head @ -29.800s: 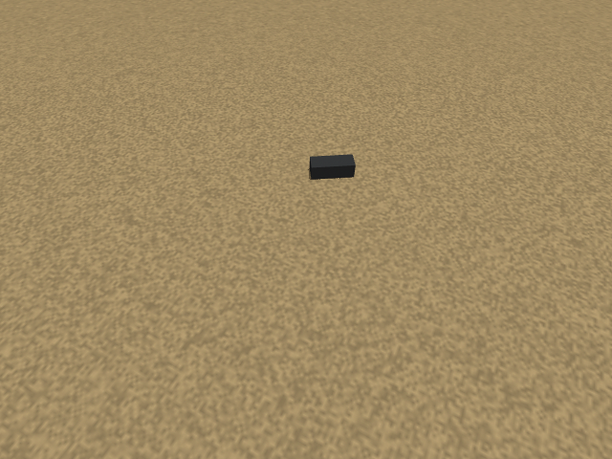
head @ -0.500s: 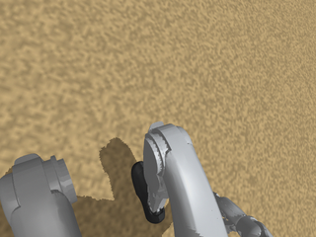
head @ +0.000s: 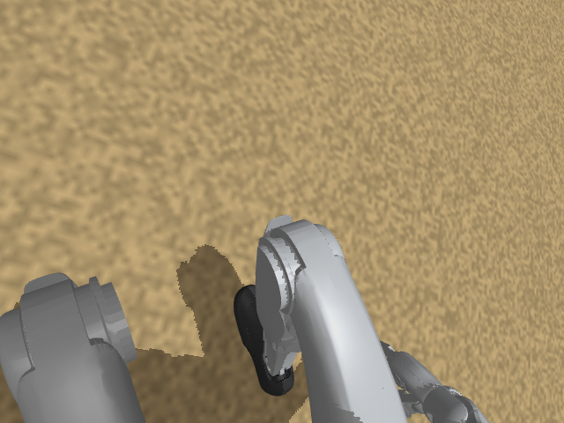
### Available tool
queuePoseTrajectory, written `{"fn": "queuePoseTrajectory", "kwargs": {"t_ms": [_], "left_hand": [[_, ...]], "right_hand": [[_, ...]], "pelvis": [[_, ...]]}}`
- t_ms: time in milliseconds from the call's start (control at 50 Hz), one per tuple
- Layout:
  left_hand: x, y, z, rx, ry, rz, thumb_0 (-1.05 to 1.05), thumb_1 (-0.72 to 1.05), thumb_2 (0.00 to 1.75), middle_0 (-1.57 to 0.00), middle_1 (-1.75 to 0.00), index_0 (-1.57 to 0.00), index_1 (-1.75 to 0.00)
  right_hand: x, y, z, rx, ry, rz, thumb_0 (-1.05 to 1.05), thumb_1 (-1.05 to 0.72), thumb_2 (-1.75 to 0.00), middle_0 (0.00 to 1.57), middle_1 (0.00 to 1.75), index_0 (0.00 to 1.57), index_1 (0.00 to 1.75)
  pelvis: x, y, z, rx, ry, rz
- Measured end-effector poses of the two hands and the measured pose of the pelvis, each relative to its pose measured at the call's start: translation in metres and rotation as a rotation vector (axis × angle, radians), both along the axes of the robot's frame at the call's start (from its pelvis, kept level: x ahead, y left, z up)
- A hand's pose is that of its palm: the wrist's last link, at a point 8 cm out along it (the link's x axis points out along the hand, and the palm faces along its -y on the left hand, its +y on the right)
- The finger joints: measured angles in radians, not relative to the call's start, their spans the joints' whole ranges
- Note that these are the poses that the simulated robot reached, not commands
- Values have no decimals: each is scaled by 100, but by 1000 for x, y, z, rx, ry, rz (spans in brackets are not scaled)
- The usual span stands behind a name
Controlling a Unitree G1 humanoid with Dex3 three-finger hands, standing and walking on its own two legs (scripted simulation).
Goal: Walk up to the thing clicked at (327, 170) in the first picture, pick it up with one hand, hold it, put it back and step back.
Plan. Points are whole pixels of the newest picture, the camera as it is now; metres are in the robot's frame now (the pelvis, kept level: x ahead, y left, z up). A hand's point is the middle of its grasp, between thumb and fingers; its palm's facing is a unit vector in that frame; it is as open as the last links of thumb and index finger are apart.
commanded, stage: withdraw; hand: left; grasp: from above
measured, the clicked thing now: out of the picture +0.41 +0.38 -0.26
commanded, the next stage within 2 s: home in 0.78 s
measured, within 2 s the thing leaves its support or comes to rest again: neither
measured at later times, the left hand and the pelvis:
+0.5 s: hand out of the picture +0.41 +0.40 -0.05, palm faces -0.49 -0.13 -0.86, open 14.0 cm; pelvis -0.01 -0.01 +0.07, yaw +6 degrees
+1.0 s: hand out of the picture +0.42 +0.40 -0.10, palm faces -0.32 -0.08 -0.94, open 13.6 cm; pelvis -0.01 -0.01 +0.02, yaw +5 degrees
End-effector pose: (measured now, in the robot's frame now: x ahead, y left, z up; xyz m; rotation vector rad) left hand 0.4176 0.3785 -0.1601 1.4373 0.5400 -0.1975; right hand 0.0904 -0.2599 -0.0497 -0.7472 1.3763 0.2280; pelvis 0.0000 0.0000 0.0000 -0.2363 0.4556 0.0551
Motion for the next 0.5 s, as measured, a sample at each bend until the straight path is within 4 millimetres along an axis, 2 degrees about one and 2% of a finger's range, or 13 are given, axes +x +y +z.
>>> {"fn": "queuePoseTrajectory", "kwargs": {"t_ms": [120, 220, 300, 380, 440, 500], "left_hand": [[4, 7, 22, 25, -107, 29, 0, -50, 96, -7, -102, -9, -100], [5, 22, 64, 91, -167, 100, 0, -51, 97, -7, -101, -9, -99], [6, 31, 105, 133, -121, 134, 0, -50, 98, -7, -100, -8, -99], [6, 30, 143, 136, -37, 129, 0, -50, 99, -8, -101, -8, -100], [5, 26, 162, 109, 26, 122, 0, -50, 100, -8, -101, -8, -101], [4, 20, 170, 65, 70, 100, 0, -49, 100, -8, -101, -9, -101]], "right_hand": [[1, 0, -1, 16, 5, -23, 0, -89, -90, 21, 30, 20, 30], [12, 1, -5, 61, -32, -88, 0, -89, -90, 21, 30, 20, 30], [21, 4, -4, 108, -67, -148, 0, -89, -90, 21, 30, 20, 30], [26, 6, 3, 138, -84, -198, 0, -90, -90, 21, 30, 20, 30], [26, 5, 13, 137, -93, -215, 0, -90, -90, 21, 30, 20, 30], [22, 0, 23, 118, -94, -219, 0, -90, -90, 21, 30, 20, 30]], "pelvis": [[3, -1, 2, 1, 28, 4], [5, -1, 10, 13, 73, 19], [3, -2, 25, 28, 103, 37], [0, -3, 46, 44, 120, 52], [-3, -4, 60, 53, 123, 58], [-5, -5, 69, 58, 122, 61]]}}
